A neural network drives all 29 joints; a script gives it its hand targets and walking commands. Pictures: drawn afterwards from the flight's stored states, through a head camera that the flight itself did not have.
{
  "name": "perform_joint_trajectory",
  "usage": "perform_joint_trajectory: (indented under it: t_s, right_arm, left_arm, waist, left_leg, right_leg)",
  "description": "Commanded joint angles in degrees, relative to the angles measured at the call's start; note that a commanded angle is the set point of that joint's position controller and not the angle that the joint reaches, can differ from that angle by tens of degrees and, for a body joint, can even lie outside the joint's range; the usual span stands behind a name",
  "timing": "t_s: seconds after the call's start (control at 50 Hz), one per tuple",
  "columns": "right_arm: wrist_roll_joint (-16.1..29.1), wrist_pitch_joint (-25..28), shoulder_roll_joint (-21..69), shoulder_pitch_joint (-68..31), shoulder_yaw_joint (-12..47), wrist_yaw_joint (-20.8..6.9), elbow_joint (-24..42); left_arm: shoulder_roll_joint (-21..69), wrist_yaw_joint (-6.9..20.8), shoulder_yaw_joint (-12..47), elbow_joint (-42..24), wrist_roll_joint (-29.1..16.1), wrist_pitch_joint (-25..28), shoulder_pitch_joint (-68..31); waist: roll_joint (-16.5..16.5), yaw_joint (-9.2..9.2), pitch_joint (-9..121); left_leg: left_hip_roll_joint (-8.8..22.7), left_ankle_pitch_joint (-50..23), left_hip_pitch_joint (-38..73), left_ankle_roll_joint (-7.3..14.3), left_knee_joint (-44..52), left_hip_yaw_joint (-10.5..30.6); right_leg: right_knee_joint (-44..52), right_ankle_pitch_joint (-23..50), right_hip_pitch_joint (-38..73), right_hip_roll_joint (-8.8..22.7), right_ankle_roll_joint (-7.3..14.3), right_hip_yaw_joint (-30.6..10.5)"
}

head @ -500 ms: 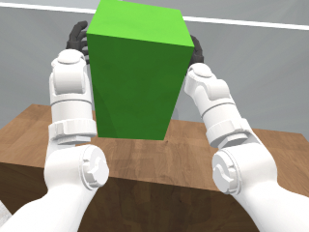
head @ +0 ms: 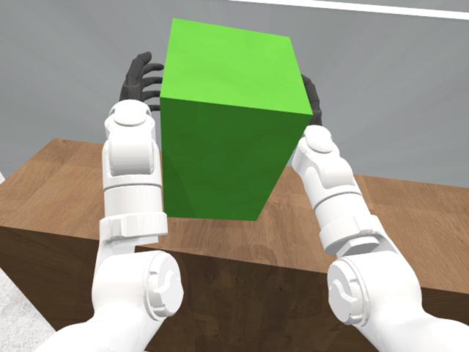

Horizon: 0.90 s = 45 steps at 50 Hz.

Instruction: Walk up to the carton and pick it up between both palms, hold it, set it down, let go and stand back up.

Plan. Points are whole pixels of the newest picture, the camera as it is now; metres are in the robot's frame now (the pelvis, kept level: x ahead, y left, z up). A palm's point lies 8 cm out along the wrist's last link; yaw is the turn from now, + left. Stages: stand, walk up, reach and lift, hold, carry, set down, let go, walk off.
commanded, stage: set down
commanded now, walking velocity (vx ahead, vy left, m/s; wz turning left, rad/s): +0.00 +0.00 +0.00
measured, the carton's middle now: (220, 135) +0.41 +0.00 +0.22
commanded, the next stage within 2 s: none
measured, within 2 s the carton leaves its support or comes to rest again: neither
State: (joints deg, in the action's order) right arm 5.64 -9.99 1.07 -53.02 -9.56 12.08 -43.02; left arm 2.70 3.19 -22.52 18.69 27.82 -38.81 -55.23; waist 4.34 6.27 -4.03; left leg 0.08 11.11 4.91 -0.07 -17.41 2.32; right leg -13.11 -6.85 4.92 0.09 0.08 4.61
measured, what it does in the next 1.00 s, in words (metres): stands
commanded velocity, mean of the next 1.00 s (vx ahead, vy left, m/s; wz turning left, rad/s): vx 0.00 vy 0.00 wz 0.00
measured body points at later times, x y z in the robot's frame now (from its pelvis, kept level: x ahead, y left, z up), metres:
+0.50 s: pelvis +0.01 +0.00 +0.00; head -0.03 +0.03 +0.45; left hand +0.43 +0.11 +0.22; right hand +0.41 -0.16 +0.22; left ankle +0.00 +0.12 -0.75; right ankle +0.02 -0.11 -0.75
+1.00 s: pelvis +0.01 +0.00 +0.00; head -0.03 +0.03 +0.45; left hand +0.44 +0.11 +0.19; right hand +0.42 -0.16 +0.19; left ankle +0.00 +0.12 -0.75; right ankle +0.02 -0.11 -0.75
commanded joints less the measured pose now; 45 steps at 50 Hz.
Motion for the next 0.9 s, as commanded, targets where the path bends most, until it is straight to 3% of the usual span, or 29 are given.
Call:
perform_joint_trajectory:
  t_s: [0.0, 0.12, 0.2, 0.24, 0.32, 0.36, 0.44, 0.52, 0.6, 0.66, 0.76, 0.88]
  right_arm:
    - [-2.8, 6.2, 19.2, -43.1, 8.7, -7.2, 10.9]
    - [-4.3, 9.1, 21.1, -44.4, 7.5, -8.4, 8.2]
    - [-4.8, 8.9, 21.5, -42.0, 6.5, -8.6, 3.5]
    - [-4.6, 9.0, 22.2, -42.0, 6.5, -8.7, 3.4]
    - [-2.7, 9.5, 24.0, -42.1, 9.6, -8.6, 4.9]
    - [-1.6, 9.1, 24.9, -41.7, 11.7, -8.3, 6.1]
    - [-0.8, 7.7, 25.5, -40.2, 13.5, -7.8, 6.4]
    - [-1.6, 6.8, 25.8, -39.4, 12.9, -7.8, 5.8]
    - [-2.7, 7.4, 26.6, -40.4, 11.7, -8.6, 5.8]
    - [-4.5, 8.2, 25.4, -38.8, 8.7, -9.2, 3.1]
    - [-7.9, 9.0, 24.1, -38.1, 3.5, -10.2, -1.0]
    - [-9.9, 11.2, 24.9, -39.4, 1.2, -11.4, -2.8]
  left_arm:
    - [24.3, 9.1, 16.2, 6.5, -7.5, 2.6, -28.8]
    - [26.8, 6.7, 19.8, 5.5, -10.1, 7.9, -33.8]
    - [26.6, 5.6, 20.4, 6.9, -11.0, 9.7, -34.1]
    - [27.2, 5.3, 20.5, 7.1, -11.2, 10.4, -34.1]
    - [27.9, 4.1, 22.1, 5.2, -11.9, 11.8, -33.8]
    - [28.3, 3.8, 22.3, 4.5, -12.5, 11.8, -32.6]
    - [27.6, 4.3, 20.9, 4.8, -12.3, 10.9, -31.1]
    - [26.5, 4.9, 18.6, 6.6, -11.0, 10.8, -30.5]
    - [27.1, 4.5, 17.9, 7.1, -11.0, 12.1, -32.3]
    - [27.7, 3.9, 18.3, 8.2, -10.9, 13.0, -32.5]
    - [27.8, 3.6, 17.1, 11.7, -10.8, 14.4, -33.3]
    - [29.3, 1.6, 17.8, 13.0, -11.5, 17.5, -34.9]
  waist:
    - [-2.9, 0.34, 18.1]
    - [-5.7, 1.21, 25.5]
    - [-6.6, 1.63, 23.9]
    - [-7.1, 1.43, 24.9]
    - [-7.4, 0.52, 29.3]
    - [-6.5, 0.09, 29.5]
    - [-4.1, 0.09, 26.6]
    - [-2.9, -0.64, 24.9]
    - [-3.2, -1.48, 26.7]
    - [-4.6, -0.54, 26.9]
    - [-5.4, 0.38, 24.6]
    - [-6.8, -0.21, 28.9]
  left_leg:
    - [-2.4, -6.0, -3.1, -1.6, 4.3, -6.4]
    - [-2.1, -14.9, 2.2, -3.3, 1.3, -6.1]
    - [-2.0, -14.5, 1.0, -3.6, 1.1, -5.9]
    - [-2.2, -14.5, 0.5, -3.5, 0.8, -5.8]
    - [-2.2, -21.7, 1.8, -3.9, -1.3, -5.3]
    - [-2.4, -24.1, 1.7, -3.9, -2.1, -4.9]
    - [-2.9, -20.5, -2.1, -2.9, -0.8, -4.7]
    - [-3.2, -14.8, -4.3, -1.8, 1.4, -5.1]
    - [-3.0, -14.5, -3.0, -1.8, 1.6, -5.1]
    - [-2.2, -17.3, 0.3, -2.8, 0.4, -5.0]
    - [-1.8, -12.8, -0.4, -3.2, 1.6, -5.3]
    - [-1.1, -18.3, 1.4, -4.4, -0.2, -5.3]
  right_leg:
    - [0.7, 2.7, 6.2, -1.8, -2.2, 4.5]
    - [-0.4, 8.1, 5.6, -2.5, -1.9, 5.3]
    - [-0.3, 7.9, 4.5, -2.5, -1.7, 5.0]
    - [-0.6, 9.4, 5.2, -2.3, -2.0, 4.6]
    - [-2.7, 17.4, 8.4, -2.5, -2.4, 4.3]
    - [-3.3, 21.0, 10.1, -2.8, -2.8, 3.8]
    - [-3.7, 23.7, 12.1, -2.4, -3.9, 3.0]
    - [-3.6, 22.2, 12.1, -2.0, -4.4, 3.0]
    - [-3.5, 20.4, 10.0, -2.1, -4.1, 3.1]
    - [-2.8, 18.0, 6.6, -2.7, -3.4, 3.7]
    - [-0.9, 11.2, 3.2, -2.7, -2.3, 4.1]
    - [-1.9, 13.8, 3.0, -3.1, -2.1, 4.3]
